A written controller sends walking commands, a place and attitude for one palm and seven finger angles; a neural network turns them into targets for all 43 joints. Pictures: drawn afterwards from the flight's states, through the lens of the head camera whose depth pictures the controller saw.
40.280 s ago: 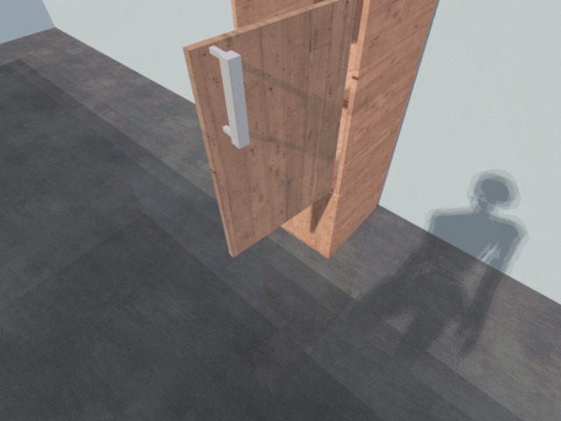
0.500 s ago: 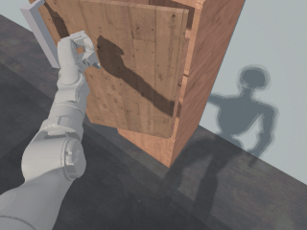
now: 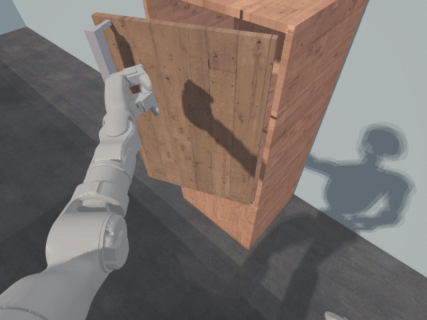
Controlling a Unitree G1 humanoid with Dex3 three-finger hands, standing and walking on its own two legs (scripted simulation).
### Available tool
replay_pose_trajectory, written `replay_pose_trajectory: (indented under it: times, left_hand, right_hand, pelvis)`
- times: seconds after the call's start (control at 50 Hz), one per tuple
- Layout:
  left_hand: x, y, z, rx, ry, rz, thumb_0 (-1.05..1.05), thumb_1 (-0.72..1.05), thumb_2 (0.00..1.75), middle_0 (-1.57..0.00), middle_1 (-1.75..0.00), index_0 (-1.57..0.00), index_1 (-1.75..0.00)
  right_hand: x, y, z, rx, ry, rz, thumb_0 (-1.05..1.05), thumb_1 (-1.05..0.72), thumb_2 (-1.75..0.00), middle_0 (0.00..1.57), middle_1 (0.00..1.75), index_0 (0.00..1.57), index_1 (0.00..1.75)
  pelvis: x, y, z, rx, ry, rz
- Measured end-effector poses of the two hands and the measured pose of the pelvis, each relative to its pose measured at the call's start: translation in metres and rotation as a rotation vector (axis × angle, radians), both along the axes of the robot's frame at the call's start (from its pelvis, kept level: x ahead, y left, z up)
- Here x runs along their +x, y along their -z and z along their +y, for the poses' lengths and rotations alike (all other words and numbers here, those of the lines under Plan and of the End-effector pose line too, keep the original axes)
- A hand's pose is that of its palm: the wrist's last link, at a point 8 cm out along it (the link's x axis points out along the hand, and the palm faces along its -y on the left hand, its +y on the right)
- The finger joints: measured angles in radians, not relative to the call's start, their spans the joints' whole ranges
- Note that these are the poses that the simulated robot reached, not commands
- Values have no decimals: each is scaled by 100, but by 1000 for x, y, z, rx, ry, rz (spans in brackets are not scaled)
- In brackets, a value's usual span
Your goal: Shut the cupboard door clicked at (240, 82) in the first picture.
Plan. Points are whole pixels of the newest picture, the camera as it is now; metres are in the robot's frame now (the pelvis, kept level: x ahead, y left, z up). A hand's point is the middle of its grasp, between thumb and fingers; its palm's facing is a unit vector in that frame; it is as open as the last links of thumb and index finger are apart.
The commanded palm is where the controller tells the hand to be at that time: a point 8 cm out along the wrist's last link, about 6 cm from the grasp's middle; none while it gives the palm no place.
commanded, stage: draw the hand back to the body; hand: left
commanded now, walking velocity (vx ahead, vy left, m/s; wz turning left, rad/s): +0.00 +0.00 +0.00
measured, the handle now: (112, 62) +0.65 +0.22 +0.17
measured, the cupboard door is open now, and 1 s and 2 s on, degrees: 22 22 22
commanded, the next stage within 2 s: step back with the hand held close in 1.44 s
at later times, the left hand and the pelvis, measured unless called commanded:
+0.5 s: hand (87, 166) +0.32 +0.18 +0.18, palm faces +0.18 -0.97 -0.15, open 3.1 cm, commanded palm +0.28 +0.23 +0.18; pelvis -0.01 +0.01 +0.01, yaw -1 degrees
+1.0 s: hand out of the picture +0.22 +0.27 +0.17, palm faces +0.41 -0.84 -0.37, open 5.6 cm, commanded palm +0.16 +0.31 +0.19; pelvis +0.01 +0.02 +0.02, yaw +0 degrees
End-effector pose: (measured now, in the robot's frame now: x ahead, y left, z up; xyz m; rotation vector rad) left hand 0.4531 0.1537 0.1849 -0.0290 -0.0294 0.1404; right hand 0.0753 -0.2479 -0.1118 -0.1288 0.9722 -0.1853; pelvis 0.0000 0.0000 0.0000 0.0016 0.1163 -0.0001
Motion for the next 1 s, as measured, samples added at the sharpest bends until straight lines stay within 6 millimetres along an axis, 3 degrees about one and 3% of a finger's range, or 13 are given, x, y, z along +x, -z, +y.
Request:
replay_pose_trajectory:
  times: [0.12, 0.2, 0.28, 0.38, 0.48, 0.6, 0.8, 1.0]
  left_hand:
    - [-33, 16, 24, 6, -11, -7, 2, 90, 90, -130, -150, -130, -150]
    - [-63, 19, 38, 14, -18, -31, 2, 90, 90, -130, -150, -130, -150]
    - [-90, 13, 49, 25, -14, -50, 2, 90, 90, -130, -150, -130, -150]
    - [-118, 7, 64, 26, -8, -43, 2, 90, 90, -128, -147, -128, -148]
    - [-154, 2, 77, 183, -30, -120, 2, 90, 90, -120, -139, -120, -139]
    - [-195, 9, 98, 255, -77, -142, 2, 89, 90, -106, -124, -106, -124]
    - [-239, 3, 132, 346, -190, -143, 2, 89, 90, -80, -95, -80, -95]
    - [-276, 2, 156, 452, -270, -75, 2, 89, 90, -53, -65, -53, -65]
  right_hand:
    - [-31, 5, 2, 21, 58, 63, 1, -90, -90, 21, 30, 20, 30]
    - [-31, 2, 1, 4, 66, 51, 1, -90, -90, 21, 30, 20, 30]
    - [-9, -5, 2, -19, 43, -17, 1, -90, -90, 20, 30, 20, 30]
    - [36, -25, 10, -33, -6, -164, 1, -90, -90, 20, 30, 20, 30]
    - [79, -51, 25, -23, -66, -315, 1, -90, -90, 20, 30, 20, 30]
    - [103, -65, 43, -18, -140, -351, 1, -90, -90, 20, 30, 20, 30]
    - [97, -48, 56, 4, -167, -267, 1, -90, -90, 21, 30, 20, 30]
    - [88, -37, 46, -3, -122, -217, 1, -90, -90, 21, 30, 20, 30]
  pelvis:
    - [3, -4, 3, 3, 22, -41]
    - [2, -6, 5, -1, 25, -78]
    - [-2, -7, 7, -4, 18, -111]
    - [-7, -9, 10, -6, 10, -143]
    - [-12, -12, 13, -4, 11, -166]
    - [-13, -15, 14, -6, 2, -185]
    - [-5, -17, 19, -5, -3, -192]
    - [8, -17, 19, -2, 5, -181]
